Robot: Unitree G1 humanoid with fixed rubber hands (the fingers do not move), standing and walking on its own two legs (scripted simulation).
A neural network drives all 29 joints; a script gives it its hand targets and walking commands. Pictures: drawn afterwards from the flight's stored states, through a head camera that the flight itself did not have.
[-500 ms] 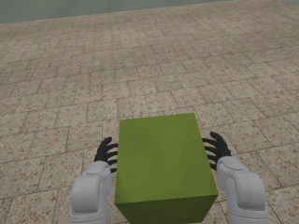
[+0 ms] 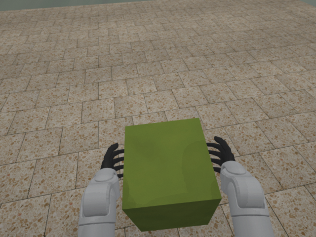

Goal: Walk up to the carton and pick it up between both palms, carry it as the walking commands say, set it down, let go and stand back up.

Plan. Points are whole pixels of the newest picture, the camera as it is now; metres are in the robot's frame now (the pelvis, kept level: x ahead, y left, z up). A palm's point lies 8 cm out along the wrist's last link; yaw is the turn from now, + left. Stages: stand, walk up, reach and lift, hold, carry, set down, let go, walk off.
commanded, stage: carry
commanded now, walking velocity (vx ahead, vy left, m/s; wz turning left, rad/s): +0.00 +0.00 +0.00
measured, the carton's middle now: (168, 177) +0.29 +0.00 -0.04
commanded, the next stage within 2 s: none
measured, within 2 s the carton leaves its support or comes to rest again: neither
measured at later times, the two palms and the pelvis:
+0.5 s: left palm (99, 169) +0.27 +0.17 +0.05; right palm (215, 159) +0.29 -0.12 +0.05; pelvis +0.00 +0.01 +0.00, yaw +2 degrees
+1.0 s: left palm (90, 174) +0.26 +0.19 +0.05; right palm (208, 163) +0.28 -0.10 +0.06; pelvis -0.01 +0.03 +0.00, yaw +3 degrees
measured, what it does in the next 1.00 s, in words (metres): stands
